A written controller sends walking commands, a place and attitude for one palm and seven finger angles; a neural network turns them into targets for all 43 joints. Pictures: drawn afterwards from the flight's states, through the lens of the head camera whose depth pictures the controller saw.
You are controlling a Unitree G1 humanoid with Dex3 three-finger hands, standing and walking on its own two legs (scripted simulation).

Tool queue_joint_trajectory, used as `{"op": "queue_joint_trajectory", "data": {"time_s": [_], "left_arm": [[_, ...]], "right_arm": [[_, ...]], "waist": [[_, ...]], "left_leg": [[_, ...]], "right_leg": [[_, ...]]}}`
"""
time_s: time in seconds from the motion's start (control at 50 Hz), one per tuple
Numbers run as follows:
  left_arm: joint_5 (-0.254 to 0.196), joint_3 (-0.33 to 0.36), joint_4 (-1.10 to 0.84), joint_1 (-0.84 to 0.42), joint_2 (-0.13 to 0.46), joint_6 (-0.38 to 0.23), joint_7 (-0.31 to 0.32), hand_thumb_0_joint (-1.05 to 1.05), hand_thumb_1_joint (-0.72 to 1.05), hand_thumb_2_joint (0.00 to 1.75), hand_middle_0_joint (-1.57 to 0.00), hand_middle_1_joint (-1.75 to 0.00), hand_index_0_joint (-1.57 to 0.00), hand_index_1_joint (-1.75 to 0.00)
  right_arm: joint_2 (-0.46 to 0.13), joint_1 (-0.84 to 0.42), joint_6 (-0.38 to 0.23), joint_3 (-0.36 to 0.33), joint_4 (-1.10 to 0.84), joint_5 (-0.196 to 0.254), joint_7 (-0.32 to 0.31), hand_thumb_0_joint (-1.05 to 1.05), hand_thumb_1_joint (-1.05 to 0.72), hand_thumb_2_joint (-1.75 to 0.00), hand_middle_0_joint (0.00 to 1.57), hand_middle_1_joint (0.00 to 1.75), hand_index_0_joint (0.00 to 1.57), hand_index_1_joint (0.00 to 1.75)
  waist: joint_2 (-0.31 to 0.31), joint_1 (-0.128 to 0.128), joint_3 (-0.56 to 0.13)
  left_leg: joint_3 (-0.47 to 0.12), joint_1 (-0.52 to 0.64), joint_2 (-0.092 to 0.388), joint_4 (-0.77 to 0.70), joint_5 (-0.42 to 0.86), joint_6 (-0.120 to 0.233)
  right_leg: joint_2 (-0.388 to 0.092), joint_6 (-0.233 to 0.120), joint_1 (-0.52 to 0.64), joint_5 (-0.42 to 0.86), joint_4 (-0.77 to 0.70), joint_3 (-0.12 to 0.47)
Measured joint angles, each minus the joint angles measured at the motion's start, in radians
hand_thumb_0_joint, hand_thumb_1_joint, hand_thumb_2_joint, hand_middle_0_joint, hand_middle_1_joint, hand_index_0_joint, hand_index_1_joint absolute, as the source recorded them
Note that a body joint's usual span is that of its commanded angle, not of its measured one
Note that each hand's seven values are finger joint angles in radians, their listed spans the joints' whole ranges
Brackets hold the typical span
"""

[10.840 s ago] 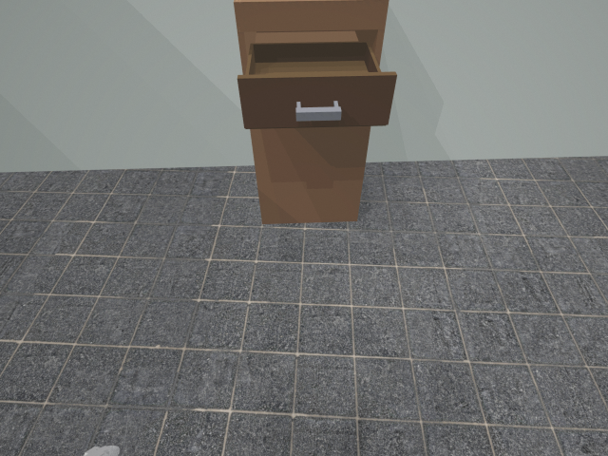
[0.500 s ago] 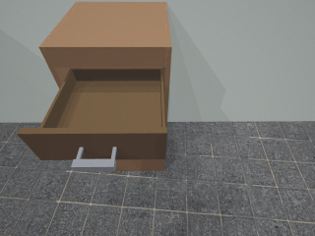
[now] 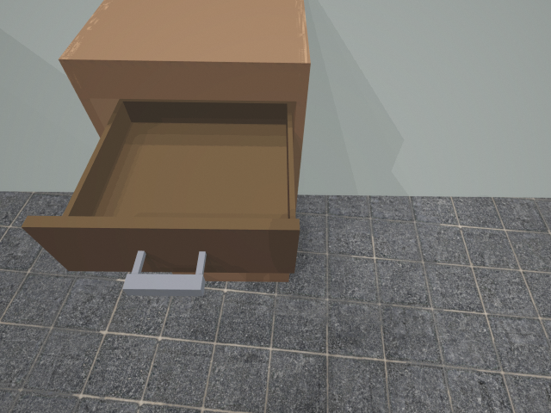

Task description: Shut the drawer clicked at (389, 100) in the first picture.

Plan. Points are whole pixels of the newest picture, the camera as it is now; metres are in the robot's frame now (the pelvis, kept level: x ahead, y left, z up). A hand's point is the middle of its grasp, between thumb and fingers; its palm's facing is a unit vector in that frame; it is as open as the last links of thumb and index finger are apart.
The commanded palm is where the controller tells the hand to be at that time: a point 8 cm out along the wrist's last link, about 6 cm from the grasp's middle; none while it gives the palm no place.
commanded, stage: come to a stop and stand still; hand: left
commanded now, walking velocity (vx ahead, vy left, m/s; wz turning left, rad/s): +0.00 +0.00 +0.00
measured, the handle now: (168, 271) +0.31 +0.19 +0.00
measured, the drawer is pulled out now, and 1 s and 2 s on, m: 0.30 0.30 0.30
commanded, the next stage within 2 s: look again from close up in 0.48 s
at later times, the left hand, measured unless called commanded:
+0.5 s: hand out of the picture -0.04 +0.20 -0.17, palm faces +0.00 -0.98 -0.21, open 7.4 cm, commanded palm none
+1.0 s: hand out of the picture -0.05 +0.17 -0.17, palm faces +0.04 -0.98 -0.17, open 7.4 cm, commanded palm none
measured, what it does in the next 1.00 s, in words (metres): stands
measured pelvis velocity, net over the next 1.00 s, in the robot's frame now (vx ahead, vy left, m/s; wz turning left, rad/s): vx -0.04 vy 0.01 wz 0.01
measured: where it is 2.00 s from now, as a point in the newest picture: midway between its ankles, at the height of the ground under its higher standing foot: outside the picture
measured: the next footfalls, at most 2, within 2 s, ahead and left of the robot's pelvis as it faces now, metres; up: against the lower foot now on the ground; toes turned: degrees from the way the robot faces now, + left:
none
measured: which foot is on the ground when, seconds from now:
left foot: down 0.00-1.00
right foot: down 0.00-1.00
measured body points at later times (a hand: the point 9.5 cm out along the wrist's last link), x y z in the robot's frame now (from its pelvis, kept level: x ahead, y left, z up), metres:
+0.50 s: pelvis -0.05 +0.02 +0.00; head -0.04 +0.01 +0.45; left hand -0.03 +0.25 -0.15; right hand -0.05 -0.21 -0.15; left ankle -0.06 +0.12 -0.73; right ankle -0.03 -0.13 -0.73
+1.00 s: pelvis -0.04 +0.01 +0.01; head -0.04 +0.01 +0.46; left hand -0.06 +0.22 -0.15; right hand -0.05 -0.20 -0.16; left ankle -0.06 +0.12 -0.73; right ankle -0.03 -0.13 -0.73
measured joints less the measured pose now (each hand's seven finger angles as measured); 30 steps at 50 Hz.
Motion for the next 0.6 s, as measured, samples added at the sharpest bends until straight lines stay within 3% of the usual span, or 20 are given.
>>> {"op": "queue_joint_trajectory", "data": {"time_s": [0.08,0.34,0.6], "left_arm": [[-0.003,-0.019,-0.022,-0.012,0.017,0.007,-0.007,0.01,0.91,0.90,-0.20,-0.30,-0.20,-0.30],[-0.006,-0.042,-0.053,-0.007,0.014,0.030,-0.032,0.00,0.90,0.90,-0.20,-0.30,-0.20,-0.30],[-0.009,-0.049,0.029,0.081,-0.013,0.021,-0.030,0.01,0.90,0.90,-0.20,-0.30,-0.20,-0.30]], "right_arm": [[-0.015,0.015,-0.012,0.005,-0.043,-0.007,0.006,0.00,-0.92,-0.90,0.20,0.30,0.20,0.30],[-0.016,0.068,0.002,0.037,-0.041,-0.017,0.024,0.00,-0.93,-0.90,0.20,0.30,0.20,0.30],[0.007,0.141,-0.005,0.051,0.043,-0.009,0.022,0.00,-0.91,-0.90,0.20,0.30,0.20,0.30]], "waist": [[0.003,-0.014,-0.020],[0.005,-0.006,-0.050],[0.002,-0.002,-0.028]], "left_leg": [[-0.013,0.013,-0.014,-0.025,-0.037,0.014],[0.001,0.027,-0.039,-0.085,0.048,0.040],[0.001,0.035,-0.042,-0.122,0.072,0.037]], "right_leg": [[-0.012,0.009,-0.020,-0.015,0.046,-0.004],[-0.030,0.018,0.000,0.073,-0.032,0.009],[-0.029,0.022,0.005,0.092,-0.061,0.008]]}}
